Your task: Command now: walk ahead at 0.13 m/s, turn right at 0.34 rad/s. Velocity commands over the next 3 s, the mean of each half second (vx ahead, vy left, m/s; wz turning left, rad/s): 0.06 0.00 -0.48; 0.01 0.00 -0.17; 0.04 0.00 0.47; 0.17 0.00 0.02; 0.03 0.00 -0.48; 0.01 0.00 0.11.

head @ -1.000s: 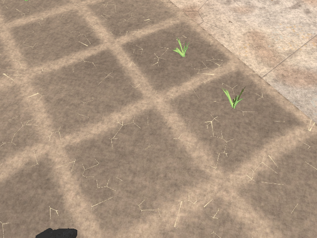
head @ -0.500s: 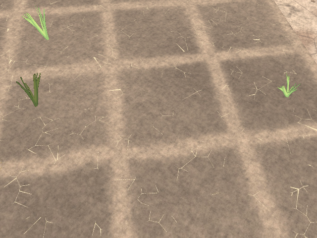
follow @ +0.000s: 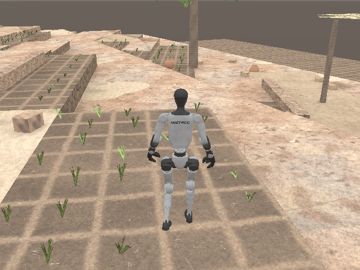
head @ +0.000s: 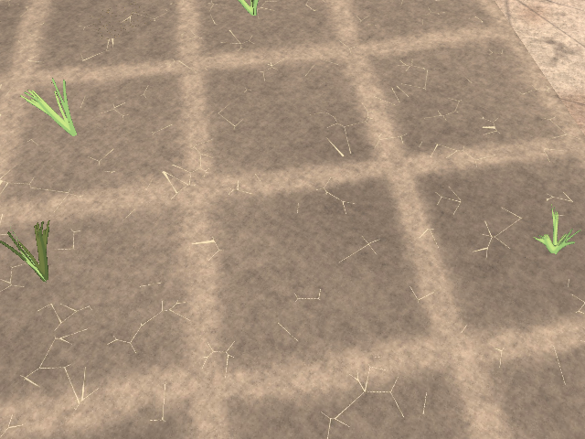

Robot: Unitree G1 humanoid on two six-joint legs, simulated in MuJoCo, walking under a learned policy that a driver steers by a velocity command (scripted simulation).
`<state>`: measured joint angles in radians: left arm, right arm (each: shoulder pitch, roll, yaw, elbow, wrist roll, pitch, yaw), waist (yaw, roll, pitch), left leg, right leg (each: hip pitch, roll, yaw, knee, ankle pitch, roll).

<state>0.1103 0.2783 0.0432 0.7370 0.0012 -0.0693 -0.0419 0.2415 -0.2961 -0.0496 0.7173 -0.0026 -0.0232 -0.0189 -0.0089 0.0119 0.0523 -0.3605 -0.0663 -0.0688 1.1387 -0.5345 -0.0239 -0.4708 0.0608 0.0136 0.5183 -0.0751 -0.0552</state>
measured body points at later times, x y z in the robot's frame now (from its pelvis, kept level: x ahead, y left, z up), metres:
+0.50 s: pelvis +0.07 +0.04 +0.02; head +0.10 +0.06 +0.47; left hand +0.29 +0.29 -0.09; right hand +0.13 -0.26 -0.06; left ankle +0.12 +0.15 -0.72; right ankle +0.03 -0.09 -0.64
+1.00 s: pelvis +0.05 +0.00 +0.01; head +0.07 -0.01 +0.46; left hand +0.31 +0.16 -0.08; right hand +0.03 -0.30 -0.11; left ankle +0.09 +0.15 -0.68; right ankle +0.01 -0.09 -0.72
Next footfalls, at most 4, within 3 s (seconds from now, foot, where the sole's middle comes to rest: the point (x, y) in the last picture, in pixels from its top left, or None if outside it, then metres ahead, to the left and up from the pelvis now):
0.32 left None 0.16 0.14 -0.76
0.74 right None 0.05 -0.10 -0.76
1.20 left None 0.10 0.13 -0.76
1.74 right None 0.19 -0.10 -0.76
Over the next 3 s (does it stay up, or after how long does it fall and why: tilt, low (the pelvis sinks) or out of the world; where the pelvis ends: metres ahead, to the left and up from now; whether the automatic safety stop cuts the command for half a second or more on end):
stays up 0.18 0.00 0.02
